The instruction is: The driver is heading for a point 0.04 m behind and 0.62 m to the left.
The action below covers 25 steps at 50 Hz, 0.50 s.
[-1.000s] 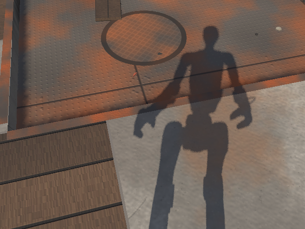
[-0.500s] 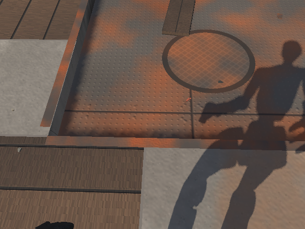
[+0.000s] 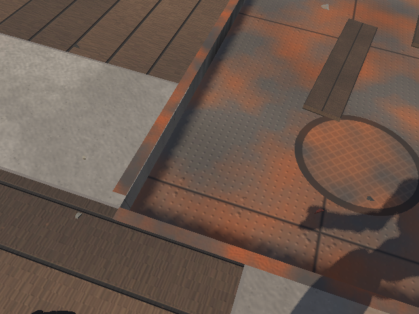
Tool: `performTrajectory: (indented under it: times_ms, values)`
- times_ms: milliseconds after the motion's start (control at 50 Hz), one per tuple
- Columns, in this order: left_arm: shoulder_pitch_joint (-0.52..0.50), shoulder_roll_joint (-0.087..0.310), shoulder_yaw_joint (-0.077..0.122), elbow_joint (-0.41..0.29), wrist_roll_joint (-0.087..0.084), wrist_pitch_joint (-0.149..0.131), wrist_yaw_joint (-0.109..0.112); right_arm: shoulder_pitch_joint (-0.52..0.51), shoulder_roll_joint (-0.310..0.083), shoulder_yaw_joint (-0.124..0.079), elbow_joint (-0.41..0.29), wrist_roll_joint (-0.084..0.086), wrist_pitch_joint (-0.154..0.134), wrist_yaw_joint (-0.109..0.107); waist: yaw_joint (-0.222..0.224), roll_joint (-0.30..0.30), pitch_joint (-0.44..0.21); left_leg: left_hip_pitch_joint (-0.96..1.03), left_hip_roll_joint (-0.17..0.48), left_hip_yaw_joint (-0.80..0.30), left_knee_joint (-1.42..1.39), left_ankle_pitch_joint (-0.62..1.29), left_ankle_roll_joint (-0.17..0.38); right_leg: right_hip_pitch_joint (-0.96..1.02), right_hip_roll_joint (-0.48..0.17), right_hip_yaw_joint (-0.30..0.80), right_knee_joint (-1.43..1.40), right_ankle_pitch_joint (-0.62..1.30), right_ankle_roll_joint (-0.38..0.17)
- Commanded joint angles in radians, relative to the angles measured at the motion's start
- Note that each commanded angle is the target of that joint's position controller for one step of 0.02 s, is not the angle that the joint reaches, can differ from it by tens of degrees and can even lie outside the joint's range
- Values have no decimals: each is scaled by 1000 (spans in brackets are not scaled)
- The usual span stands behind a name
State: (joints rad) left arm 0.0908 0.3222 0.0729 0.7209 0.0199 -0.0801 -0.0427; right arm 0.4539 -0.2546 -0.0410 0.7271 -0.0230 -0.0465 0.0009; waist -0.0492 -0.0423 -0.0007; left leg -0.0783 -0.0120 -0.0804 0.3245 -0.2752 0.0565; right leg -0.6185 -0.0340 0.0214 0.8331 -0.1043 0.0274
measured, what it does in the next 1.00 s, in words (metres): walks ahead, turning left: right foot, then left foot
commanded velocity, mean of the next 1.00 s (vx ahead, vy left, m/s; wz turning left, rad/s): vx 0.33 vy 0.00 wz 0.38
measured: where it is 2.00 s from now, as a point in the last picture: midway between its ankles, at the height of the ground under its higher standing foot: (131, 292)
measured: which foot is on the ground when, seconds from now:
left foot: down 0.00-0.24, up 0.26-0.62, down 0.64-1.00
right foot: up 0.00-0.18, down 0.20-0.64, up 0.66-0.96, down 0.98-1.00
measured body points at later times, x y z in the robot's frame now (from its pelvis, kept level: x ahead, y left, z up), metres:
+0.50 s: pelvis +0.29 -0.02 -0.01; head +0.30 +0.00 +0.44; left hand +0.22 +0.21 -0.16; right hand +0.53 -0.17 -0.10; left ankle +0.37 +0.14 -0.69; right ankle +0.24 -0.14 -0.75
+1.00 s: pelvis +0.45 +0.05 -0.02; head +0.47 +0.04 +0.43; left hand +0.47 +0.34 -0.14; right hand +0.65 -0.15 -0.15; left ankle +0.48 +0.16 -0.75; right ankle +0.53 -0.07 -0.75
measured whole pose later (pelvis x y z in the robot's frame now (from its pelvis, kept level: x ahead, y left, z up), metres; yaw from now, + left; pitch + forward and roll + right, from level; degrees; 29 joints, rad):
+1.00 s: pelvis +0.45 +0.05 -0.02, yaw +21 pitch +0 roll +2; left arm 0.15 0.25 0.03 0.83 0.02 0.03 0.05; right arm 0.15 -0.23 -0.04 0.87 0.00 -0.01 -0.01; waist -0.01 -0.02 0.03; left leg -0.36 -0.07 0.01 0.52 -0.16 0.04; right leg -0.35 -0.07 0.02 0.60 -0.27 0.02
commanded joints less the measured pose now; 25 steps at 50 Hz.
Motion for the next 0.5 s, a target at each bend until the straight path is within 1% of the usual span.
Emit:
performTrajectory:
  times_ms: [20,40,60,80,100,140,160,180,200,220,240,260,280,300,320,340,360,380,400,420,460,480,500]
  values:
    - [-49,-24,-34,-66,70,4,-13,-73,-110,-13,-67,-101,-71,71,40,196,28,-143,164,-155,-148,98,183,45,23,-15,-23,105,12]
    - [-79,10,-31,-78,61,11,-14,-76,-138,-16,-65,-79,-78,90,36,160,31,-168,167,-160,-136,103,189,60,24,-27,-61,86,14]
    - [-117,21,-34,-96,51,16,-10,-43,-160,-22,-48,-62,-79,103,16,154,43,-137,185,-182,-120,119,200,49,18,-29,-106,68,12]
    - [-155,25,-42,-109,42,15,-2,-2,-172,-23,-26,-53,-77,108,-8,145,55,-72,208,-203,-100,150,206,12,10,-26,-172,58,7]
    - [-188,20,-49,-121,34,13,7,39,-176,-25,-6,-48,-70,104,-31,148,60,14,236,-241,-80,190,211,-28,9,-24,-219,34,2]
    - [-228,14,-61,-139,27,0,19,62,-187,-27,18,-46,-56,93,-48,171,55,100,265,-280,-49,301,198,-21,26,-55,-279,-4,-16]
    - [-218,21,-61,-140,21,-8,23,38,-195,-29,20,-48,-50,89,-30,172,50,85,262,-278,-29,378,179,52,44,-77,-312,8,-32]
    - [-168,44,-54,-129,8,-17,28,-6,-204,-29,20,-52,-48,88,18,167,32,24,228,-247,21,500,147,200,71,-108,-354,73,-59]
    - [-66,85,-38,-102,-6,-30,34,-19,-191,-24,23,-68,-51,90,68,154,-27,-58,160,-206,132,599,97,405,79,-113,-331,130,-93]
    - [138,107,-31,-53,3,-43,40,-8,-91,7,16,-79,-60,89,142,48,-213,-184,38,-135,397,525,17,730,-20,-34,-272,217,-201]
    - [441,139,-23,12,26,-39,48,184,50,52,-11,-104,-87,85,143,-220,-544,-549,-147,-82,732,-81,-58,1320,-337,420,-303,242,-496]
    - [583,97,-36,68,52,-33,43,-30,-41,26,-26,-54,-99,110,265,-152,-331,-827,-126,-81,1095,-321,-53,1210,-399,633,-461,32,-440]
    - [470,94,-32,75,42,-48,32,-143,-60,5,-31,-30,-102,100,206,-59,-65,-898,-19,-79,1175,-196,-11,904,-383,501,-509,-189,-328]
    - [336,18,-59,54,25,-48,25,-179,-66,5,-16,-37,-97,78,144,-13,3,-819,67,-53,1147,-93,14,650,-360,381,-555,-237,-291]
    - [270,-58,-86,38,8,-45,26,-155,-53,11,-6,-64,-85,68,87,-21,-56,-700,107,-64,1061,-22,35,560,-319,282,-597,-120,-278]
    - [219,-93,-94,31,11,-45,34,-180,-33,23,-9,-81,-74,74,69,-19,-44,-641,125,-58,1037,-16,33,502,-301,211,-628,12,-278]
    - [180,-94,-91,27,16,-45,44,-194,-10,29,-15,-80,-63,80,47,-18,-48,-615,133,-48,1004,-57,27,487,-296,158,-661,80,-280]
    - [153,-81,-81,31,20,-51,53,-216,3,33,-23,-67,-57,85,36,-5,-29,-624,144,-44,943,-88,20,478,-290,103,-691,99,-279]
    - [147,-61,-71,40,25,-59,59,-245,10,37,-28,-59,-54,91,37,4,-9,-646,160,-37,864,-61,12,476,-277,46,-723,105,-275]
    - [155,-40,-63,49,36,-63,60,-266,11,40,-31,-53,-53,94,44,12,-5,-649,164,-22,788,6,2,475,-260,0,-749,127,-276]
    - [166,-5,-51,62,58,-68,50,-307,13,47,-32,-43,-47,102,55,29,5,-608,152,23,597,135,-8,463,-214,-98,-763,181,-257]
    - [174,12,-45,68,60,-68,39,-328,6,48,-35,-41,-39,104,60,29,13,-553,134,48,522,177,-7,432,-195,-138,-762,212,-246]
    - [219,137,1,104,-37,-31,47,-369,-4,29,-57,109,-29,51,54,41,113,-543,93,57,496,239,-27,404,-173,-163,-714,316,-198]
